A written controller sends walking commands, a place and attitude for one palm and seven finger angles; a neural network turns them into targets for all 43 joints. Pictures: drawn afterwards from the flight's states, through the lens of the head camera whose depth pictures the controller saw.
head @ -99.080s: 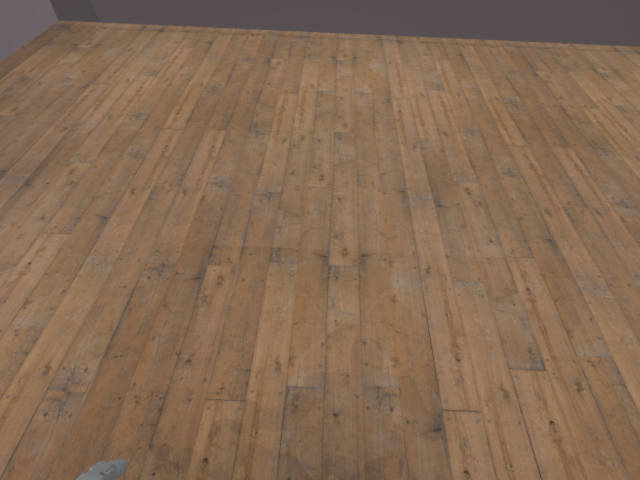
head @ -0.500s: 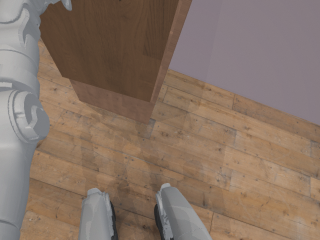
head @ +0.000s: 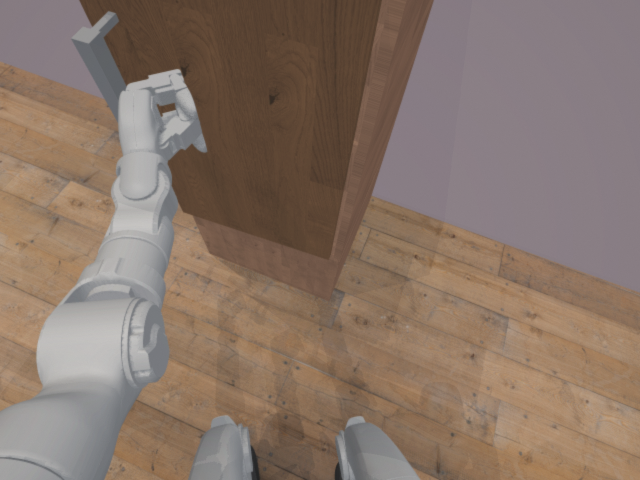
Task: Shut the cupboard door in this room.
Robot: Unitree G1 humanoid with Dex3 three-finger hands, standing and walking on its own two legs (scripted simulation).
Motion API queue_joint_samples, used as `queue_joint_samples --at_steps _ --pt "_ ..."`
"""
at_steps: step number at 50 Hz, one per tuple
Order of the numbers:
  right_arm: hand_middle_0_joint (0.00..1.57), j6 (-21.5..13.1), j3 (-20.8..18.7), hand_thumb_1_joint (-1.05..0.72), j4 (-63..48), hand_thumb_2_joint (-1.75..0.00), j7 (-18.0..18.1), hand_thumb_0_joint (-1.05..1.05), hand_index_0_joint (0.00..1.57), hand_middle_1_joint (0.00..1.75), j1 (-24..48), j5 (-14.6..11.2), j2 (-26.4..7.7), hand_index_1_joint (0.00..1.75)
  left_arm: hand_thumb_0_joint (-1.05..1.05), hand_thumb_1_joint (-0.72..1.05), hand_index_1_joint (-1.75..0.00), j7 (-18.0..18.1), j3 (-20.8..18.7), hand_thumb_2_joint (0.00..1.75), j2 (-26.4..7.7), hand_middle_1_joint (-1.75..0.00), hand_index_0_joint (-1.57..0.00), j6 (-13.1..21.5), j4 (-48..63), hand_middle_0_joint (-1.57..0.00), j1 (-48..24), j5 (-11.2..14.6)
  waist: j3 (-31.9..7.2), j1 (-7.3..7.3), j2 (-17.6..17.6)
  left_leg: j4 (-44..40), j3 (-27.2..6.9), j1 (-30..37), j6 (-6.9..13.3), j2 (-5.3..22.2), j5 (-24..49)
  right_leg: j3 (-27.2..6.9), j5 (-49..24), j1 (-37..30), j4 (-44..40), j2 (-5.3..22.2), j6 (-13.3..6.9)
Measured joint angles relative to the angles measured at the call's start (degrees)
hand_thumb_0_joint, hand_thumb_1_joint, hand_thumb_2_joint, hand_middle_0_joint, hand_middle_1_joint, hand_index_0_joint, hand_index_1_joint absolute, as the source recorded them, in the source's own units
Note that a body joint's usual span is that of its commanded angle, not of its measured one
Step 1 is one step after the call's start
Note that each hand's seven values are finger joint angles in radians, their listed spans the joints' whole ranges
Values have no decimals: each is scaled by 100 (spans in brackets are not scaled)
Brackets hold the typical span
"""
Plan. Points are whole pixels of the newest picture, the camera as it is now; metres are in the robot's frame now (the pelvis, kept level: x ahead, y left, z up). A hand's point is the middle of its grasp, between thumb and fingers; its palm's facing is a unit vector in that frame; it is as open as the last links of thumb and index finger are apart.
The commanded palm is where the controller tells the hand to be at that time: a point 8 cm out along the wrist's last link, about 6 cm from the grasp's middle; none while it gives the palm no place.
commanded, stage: pull the fist back off the door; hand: left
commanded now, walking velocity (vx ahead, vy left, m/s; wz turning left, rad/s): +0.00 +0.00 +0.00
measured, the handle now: (119, 72) +0.64 +0.19 +0.08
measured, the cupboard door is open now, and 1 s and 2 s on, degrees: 3 3 3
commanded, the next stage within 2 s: draw the hand back to the body in 0.30 s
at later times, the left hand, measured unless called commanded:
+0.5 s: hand (197, 154) +0.48 +0.08 +0.10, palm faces +0.02 -1.00 -0.02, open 3.1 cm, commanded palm +0.43 +0.14 +0.10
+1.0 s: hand (79, 247) +0.34 +0.16 +0.17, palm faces +0.04 -0.99 -0.12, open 3.0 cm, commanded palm +0.30 +0.22 +0.18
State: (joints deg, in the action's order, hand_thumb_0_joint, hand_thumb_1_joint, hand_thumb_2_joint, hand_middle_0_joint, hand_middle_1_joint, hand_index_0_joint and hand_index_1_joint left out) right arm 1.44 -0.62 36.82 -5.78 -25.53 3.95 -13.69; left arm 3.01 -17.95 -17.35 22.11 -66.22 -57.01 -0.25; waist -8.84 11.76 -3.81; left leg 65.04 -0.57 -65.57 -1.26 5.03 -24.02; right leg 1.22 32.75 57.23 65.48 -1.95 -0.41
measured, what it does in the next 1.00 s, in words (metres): rises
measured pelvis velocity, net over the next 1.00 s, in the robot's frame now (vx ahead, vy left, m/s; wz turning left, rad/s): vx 0.01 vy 0.00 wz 0.02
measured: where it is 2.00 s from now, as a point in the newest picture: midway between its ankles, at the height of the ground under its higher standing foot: outside the picture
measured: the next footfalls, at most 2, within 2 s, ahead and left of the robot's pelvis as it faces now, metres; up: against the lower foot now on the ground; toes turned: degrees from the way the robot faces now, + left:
none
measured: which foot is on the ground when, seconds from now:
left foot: down 0.00-1.00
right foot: down 0.00-1.00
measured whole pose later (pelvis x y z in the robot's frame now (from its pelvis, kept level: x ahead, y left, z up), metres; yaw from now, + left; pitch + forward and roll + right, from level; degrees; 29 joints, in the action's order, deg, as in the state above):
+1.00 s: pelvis +0.01 +0.00 +0.07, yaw +1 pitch +5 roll +0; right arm 1.2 -0.3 32.4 2.7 -14.2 -3.2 -14.7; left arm -4.1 -6.1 -13.6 13.0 -17.7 -7.3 8.6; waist -5.5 1.9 -2.8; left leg 43.1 1.6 -31.2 -1.4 3.3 -17.3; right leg -0.1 25.8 24.2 44.6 -0.5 -0.4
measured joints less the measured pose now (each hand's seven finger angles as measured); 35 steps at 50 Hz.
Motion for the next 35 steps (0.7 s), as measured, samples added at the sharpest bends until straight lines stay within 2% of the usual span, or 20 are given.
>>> queue_joint_samples --at_steps 6,12,18,25,28,31,35 --pt "20 73 -122 -91 4 -90 69 1 20 30 245 -80 -72 30 1 90 -150 -18 362 90 406 -150 -130 264 428 -130 657 151 31 -214 87 -131 -20 282 -32 -55 27 31 21 -279 -79 48 -27" --pt "20 79 -170 -91 -9 -90 157 1 20 30 573 -126 -82 30 1 90 -150 37 572 90 662 -150 -130 446 744 -130 1038 171 31 -324 131 -178 -18 450 -54 -79 47 33 35 -425 -72 71 -47" --pt "20 81 -87 -91 -35 -90 235 1 20 30 775 -174 -18 30 1 89 -150 48 626 90 659 -150 -131 445 496 -130 993 172 21 -357 142 -230 -8 586 -59 -95 91 26 25 -531 -62 86 -60" --pt "20 84 -40 -91 -53 -90 265 1 20 30 714 -180 52 30 1 89 -150 -103 436 90 506 -150 -130 500 527 -130 952 254 -5 -327 128 -240 18 571 -83 -72 140 -6 -15 -474 -25 66 -79" --pt "20 187 -56 -91 -117 -90 276 1 20 30 553 -258 47 30 1 90 -150 -261 438 90 521 -150 -130 402 1159 -130 1492 379 7 -403 90 -403 106 820 -83 -49 166 -91 -70 -669 -165 51 -71" --pt "20 272 -39 -91 -165 -90 330 1 20 30 399 -382 33 30 1 90 -150 -399 517 90 579 -150 -130 150 1798 -130 2173 571 72 -512 52 -705 179 1260 -55 -39 233 -154 -170 -1073 -464 45 -54" --pt "20 232 3 -91 -174 -90 460 1 20 30 305 -510 19 30 1 90 -150 -476 673 90 625 -150 -130 -86 2506 -130 2949 781 155 -630 43 -1138 191 1852 -30 -49 365 -150 -334 -1672 -935 47 -51"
